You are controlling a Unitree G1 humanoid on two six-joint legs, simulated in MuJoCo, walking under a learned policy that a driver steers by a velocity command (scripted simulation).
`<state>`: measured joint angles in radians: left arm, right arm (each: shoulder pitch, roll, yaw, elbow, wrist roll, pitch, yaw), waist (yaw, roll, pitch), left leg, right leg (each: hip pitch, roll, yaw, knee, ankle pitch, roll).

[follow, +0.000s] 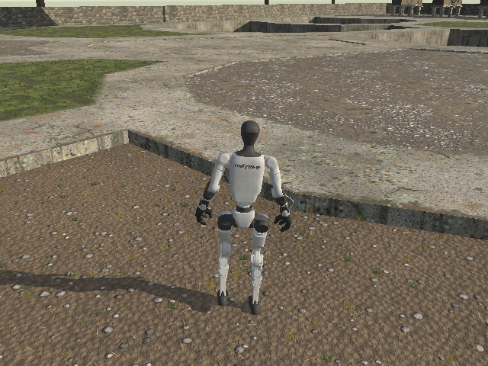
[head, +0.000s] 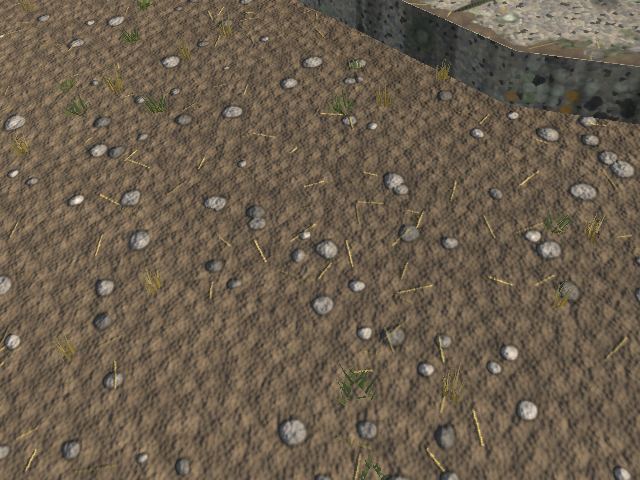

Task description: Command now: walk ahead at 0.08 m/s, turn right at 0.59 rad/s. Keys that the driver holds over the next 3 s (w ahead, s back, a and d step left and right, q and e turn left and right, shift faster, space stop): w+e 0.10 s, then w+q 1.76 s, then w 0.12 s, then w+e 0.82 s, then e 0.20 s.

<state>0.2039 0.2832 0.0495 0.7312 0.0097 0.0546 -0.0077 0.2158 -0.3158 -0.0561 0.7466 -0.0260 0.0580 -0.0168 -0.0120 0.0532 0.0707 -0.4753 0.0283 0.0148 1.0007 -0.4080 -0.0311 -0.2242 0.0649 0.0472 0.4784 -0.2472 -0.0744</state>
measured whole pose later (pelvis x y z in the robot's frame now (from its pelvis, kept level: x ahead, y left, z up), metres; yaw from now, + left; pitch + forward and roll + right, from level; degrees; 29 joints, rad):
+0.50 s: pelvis +0.13 +0.04 -0.01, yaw +1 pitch +1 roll +0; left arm 0.40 0.30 0.04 0.87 0.03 -0.05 0.00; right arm 0.18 -0.28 -0.04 0.74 -0.03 -0.04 0.03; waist 0.03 -0.04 -0.01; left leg -0.31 -0.05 0.03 0.53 -0.23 0.08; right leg -0.10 0.04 0.04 0.61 -0.43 -0.05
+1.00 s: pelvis +0.41 +0.07 -0.02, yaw +19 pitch +2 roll +0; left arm 0.03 0.27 0.00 0.68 0.04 -0.07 0.01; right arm 0.43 -0.29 -0.06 0.87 0.00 -0.04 -0.01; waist -0.09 0.00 0.06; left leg -0.13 -0.13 -0.16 0.95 -0.46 0.08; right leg -0.47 0.03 -0.03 0.58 -0.14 -0.05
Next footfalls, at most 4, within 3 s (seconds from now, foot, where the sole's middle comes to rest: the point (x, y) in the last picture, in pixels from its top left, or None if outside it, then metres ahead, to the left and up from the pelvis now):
0.46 left None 0.20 0.12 -0.78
0.94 right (352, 424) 0.58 0.02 -0.78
1.46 left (212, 370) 0.72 0.34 -0.78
2.00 right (186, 256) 1.05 0.44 -0.78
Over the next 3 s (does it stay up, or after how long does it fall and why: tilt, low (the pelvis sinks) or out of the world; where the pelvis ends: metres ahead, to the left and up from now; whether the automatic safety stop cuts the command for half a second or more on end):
stays up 1.23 0.71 -0.02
